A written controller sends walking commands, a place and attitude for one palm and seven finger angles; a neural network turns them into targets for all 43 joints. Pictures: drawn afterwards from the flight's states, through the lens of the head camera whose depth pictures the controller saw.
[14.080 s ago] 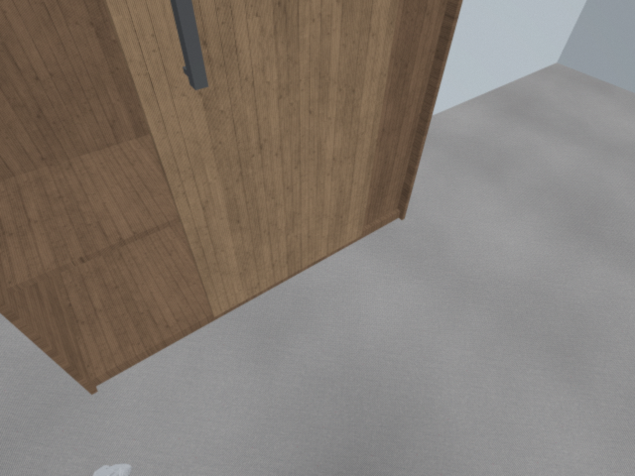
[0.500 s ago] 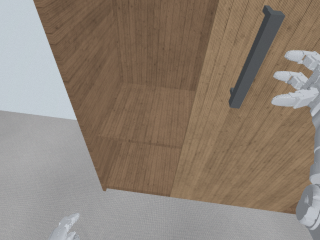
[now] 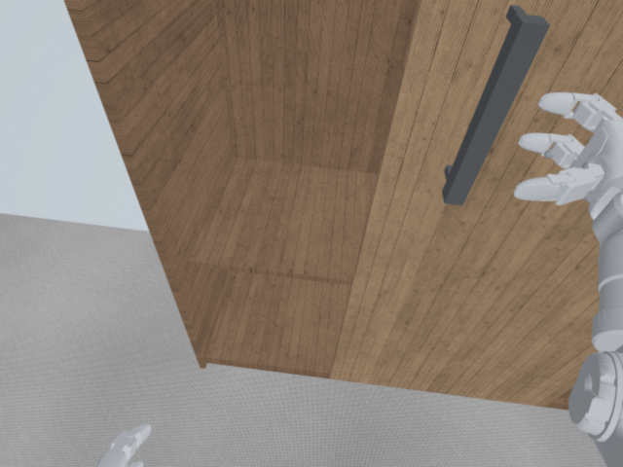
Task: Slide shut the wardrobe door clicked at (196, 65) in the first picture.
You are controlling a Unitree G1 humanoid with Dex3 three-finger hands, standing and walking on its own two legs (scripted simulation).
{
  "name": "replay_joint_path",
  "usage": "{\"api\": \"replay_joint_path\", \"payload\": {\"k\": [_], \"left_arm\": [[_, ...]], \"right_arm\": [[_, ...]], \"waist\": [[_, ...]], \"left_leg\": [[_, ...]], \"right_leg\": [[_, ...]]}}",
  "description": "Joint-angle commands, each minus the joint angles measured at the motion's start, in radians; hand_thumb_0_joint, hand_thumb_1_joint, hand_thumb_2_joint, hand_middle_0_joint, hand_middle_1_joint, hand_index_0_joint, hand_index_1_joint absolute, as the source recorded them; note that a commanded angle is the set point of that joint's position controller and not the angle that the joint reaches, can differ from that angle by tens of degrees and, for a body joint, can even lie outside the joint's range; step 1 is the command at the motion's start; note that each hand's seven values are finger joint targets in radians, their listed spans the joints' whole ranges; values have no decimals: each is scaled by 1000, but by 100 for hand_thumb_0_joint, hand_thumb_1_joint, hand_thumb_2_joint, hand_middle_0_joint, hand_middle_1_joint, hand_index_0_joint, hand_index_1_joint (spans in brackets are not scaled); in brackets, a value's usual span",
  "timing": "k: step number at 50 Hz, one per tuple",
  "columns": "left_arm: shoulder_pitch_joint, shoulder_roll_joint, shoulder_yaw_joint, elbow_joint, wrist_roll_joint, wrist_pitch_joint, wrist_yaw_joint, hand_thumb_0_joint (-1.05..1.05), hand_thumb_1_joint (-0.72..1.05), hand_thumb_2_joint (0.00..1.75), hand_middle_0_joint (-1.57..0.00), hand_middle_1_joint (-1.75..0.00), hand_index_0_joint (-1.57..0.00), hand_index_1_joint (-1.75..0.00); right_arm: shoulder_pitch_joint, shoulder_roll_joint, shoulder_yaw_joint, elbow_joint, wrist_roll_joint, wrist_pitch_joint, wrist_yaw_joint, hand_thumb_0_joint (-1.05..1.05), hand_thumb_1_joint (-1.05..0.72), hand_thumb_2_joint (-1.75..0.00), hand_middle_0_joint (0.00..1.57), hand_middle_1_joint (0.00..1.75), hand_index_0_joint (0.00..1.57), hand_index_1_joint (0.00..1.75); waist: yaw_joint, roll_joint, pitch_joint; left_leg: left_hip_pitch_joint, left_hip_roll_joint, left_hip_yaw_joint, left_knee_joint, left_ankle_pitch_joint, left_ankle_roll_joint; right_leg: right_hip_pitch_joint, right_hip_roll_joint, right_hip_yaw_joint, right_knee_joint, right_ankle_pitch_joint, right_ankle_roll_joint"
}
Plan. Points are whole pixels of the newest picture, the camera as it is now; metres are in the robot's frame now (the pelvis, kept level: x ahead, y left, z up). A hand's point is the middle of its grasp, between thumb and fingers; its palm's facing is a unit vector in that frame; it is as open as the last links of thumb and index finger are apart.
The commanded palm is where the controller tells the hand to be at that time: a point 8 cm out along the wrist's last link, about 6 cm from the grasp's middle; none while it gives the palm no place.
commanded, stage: feel for the door with the fingertips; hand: right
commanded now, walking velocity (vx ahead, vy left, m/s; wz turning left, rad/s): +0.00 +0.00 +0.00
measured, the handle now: (480, 115) +0.50 -0.15 +0.24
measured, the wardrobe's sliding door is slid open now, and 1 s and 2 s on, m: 0.41 0.41 0.41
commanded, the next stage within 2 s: slide the fingers in behind the handle in 0.78 s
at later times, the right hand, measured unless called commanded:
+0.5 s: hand (522, 145) +0.44 -0.19 +0.24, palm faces +0.08 +1.00 -0.02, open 14.0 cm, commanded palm +0.42 -0.24 +0.24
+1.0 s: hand (518, 135) +0.45 -0.19 +0.24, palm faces +0.06 +1.00 -0.01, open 13.9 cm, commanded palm +0.43 -0.23 +0.24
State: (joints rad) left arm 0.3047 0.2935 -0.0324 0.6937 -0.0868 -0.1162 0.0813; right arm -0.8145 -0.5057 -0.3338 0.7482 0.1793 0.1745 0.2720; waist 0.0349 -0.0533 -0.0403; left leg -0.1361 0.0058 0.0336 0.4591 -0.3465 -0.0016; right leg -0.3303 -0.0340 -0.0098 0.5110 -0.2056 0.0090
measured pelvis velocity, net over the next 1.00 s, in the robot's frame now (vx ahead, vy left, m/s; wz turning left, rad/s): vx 0.00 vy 0.00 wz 0.02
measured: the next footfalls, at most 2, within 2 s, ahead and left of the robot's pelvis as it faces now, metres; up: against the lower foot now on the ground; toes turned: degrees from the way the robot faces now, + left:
none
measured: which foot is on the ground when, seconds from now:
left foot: down 0.00-1.00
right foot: down 0.00-1.00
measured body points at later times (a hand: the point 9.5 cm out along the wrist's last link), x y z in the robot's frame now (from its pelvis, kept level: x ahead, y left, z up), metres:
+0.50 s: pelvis +0.00 +0.01 +0.00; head +0.00 +0.03 +0.45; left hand +0.12 +0.27 -0.11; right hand +0.43 -0.25 +0.24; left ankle -0.07 +0.12 -0.74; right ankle +0.04 -0.13 -0.74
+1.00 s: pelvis +0.00 +0.00 +0.00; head +0.00 +0.02 +0.45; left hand +0.09 +0.27 -0.12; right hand +0.45 -0.24 +0.25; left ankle -0.07 +0.12 -0.74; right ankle +0.04 -0.13 -0.74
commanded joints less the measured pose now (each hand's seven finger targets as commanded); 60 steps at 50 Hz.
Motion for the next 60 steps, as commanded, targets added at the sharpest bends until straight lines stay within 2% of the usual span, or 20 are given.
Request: {"api": "replay_joint_path", "payload": {"k": [1,2,4,7,10,11,13,15,17,23,26,32,36,39,42,45,48,51,52,60], "left_arm": [[-60,129,50,-128,4,-59,4,0,90,90,-20,-30,-20,-30],[-59,134,52,-125,4,-60,4,0,90,90,-20,-30,-20,-30],[-66,129,50,-126,4,-60,0,0,90,90,-20,-30,-20,-30],[-71,128,48,-132,5,-50,-2,0,90,90,-20,-30,-20,-30],[-81,117,52,-141,5,-54,-6,0,90,90,-20,-30,-20,-30],[-77,115,52,-143,10,-54,-8,0,90,90,-20,-30,-20,-30],[-85,120,55,-146,12,-55,-9,0,90,90,-20,-30,-20,-30],[-88,117,51,-145,9,-47,-8,0,90,90,-20,-30,-20,-30],[-86,119,49,-138,7,-38,-6,0,90,90,-20,-30,-20,-30],[-75,123,53,-129,6,-28,4,0,90,90,-20,-30,-20,-30],[-65,119,52,-118,4,-30,5,0,90,90,-20,-30,-20,-30],[-58,127,55,-102,3,-31,0,0,90,90,-20,-30,-20,-30],[-39,134,59,-99,10,-24,-2,0,90,90,-20,-30,-20,-30],[-38,128,61,-108,9,-28,-5,0,90,90,-20,-30,-20,-30],[-30,134,62,-105,10,-27,-5,0,90,90,-20,-30,-20,-30],[-19,134,62,-98,8,-30,-4,0,90,90,-20,-30,-20,-30],[-24,132,64,-111,10,-32,-9,0,90,90,-20,-30,-20,-30],[-30,129,63,-113,9,-30,-11,0,90,90,-20,-30,-20,-30],[-35,135,65,-116,8,-32,-11,0,90,90,-20,-30,-20,-30],[-69,128,62,-144,6,-28,-12,0,90,90,-20,-30,-20,-30]], "right_arm": [[-522,-174,-5,-275,38,-74,-27,0,50,-30,30,120,30,120],[-506,-213,-50,-262,37,-68,-38,0,50,-30,30,120,30,120],[-499,-193,-36,-246,28,-56,-52,0,50,-30,30,120,30,120],[-493,-229,-58,-255,6,-47,-79,0,50,-30,30,120,30,120],[-528,-163,-12,-313,2,-52,-96,0,50,-30,30,120,30,120],[-510,-160,-22,-341,9,-57,-103,0,50,-30,30,120,30,120],[-470,-223,-95,-354,10,-53,-111,0,50,-30,30,120,30,120],[-460,-189,-59,-326,3,-36,-107,0,50,-30,30,120,30,120],[-445,-212,-72,-293,-5,-21,-112,0,50,-30,30,120,30,120],[-531,-214,-45,-276,-3,-32,-95,0,50,-30,30,120,30,120],[-577,-147,22,-266,4,-50,-79,0,50,-30,30,120,30,120],[-573,-154,3,-197,11,-53,-80,0,50,-30,30,120,30,120],[-575,-231,-52,-164,-4,-62,-93,0,50,-30,30,120,30,120],[-617,-198,-20,-188,-14,-86,-91,0,50,-30,30,120,30,120],[-594,-231,-60,-166,-4,-92,-86,0,50,-30,30,120,30,120],[-638,-222,-38,-145,-12,-95,-81,0,50,-30,30,120,30,120],[-573,-226,-53,-186,-15,-100,-86,0,50,-30,30,120,30,120],[-543,-175,-22,-195,2,-92,-81,0,50,-30,30,120,30,120],[-528,-210,-58,-204,2,-87,-83,0,50,-30,30,120,30,120],[-457,-208,-70,-299,7,-54,-87,0,50,-30,30,120,30,120]], "waist": [[19,0,-300],[12,24,-301],[6,22,-276],[-4,18,-254],[5,-11,-288],[-2,20,-312],[-17,41,-344],[-11,48,-295],[-12,36,-252],[13,35,-282],[31,-6,-280],[26,20,-267],[12,55,-290],[24,23,-311],[19,60,-304],[32,25,-283],[13,9,-327],[15,30,-294],[8,44,-299],[-5,41,-290]], "left_leg": [[-148,-29,15,-70,373,22],[-141,-31,13,-67,389,19],[-143,-28,13,-64,375,17],[-129,-25,7,-66,372,16],[-137,-29,9,-59,385,18],[-102,-28,13,-59,409,20],[-78,-29,6,-51,458,15],[-87,-28,8,-49,460,12],[-103,-26,2,-61,448,11],[-108,-25,-3,-62,452,10],[-122,-24,0,-63,451,17],[-137,-25,0,-60,458,14],[-104,-21,-1,-56,475,14],[-119,-25,-1,-47,485,14],[-108,-27,-2,-51,494,12],[-143,-28,-1,-57,445,13],[-114,-30,0,-50,471,17],[-112,-30,7,-59,451,18],[-110,-33,4,-55,464,15],[-99,-31,4,-55,457,13]], "right_leg": [[363,30,24,-7,220,-61],[352,29,23,-10,224,-63],[325,32,16,-19,205,-61],[293,33,5,-23,195,-63],[345,28,7,-20,223,-59],[340,29,9,-15,245,-62],[346,31,3,-11,271,-64],[315,33,-7,-18,261,-63],[295,33,-13,-17,238,-66],[317,35,-10,-10,237,-68],[339,37,-5,1,249,-66],[324,40,-3,1,244,-67],[296,41,-5,3,256,-70],[332,37,-4,3,274,-66],[314,37,-5,4,271,-69],[320,33,-3,-2,244,-67],[337,35,-1,2,276,-65],[322,31,-3,-4,261,-66],[321,32,-4,-4,260,-67],[317,32,-8,-14,255,-67]]}}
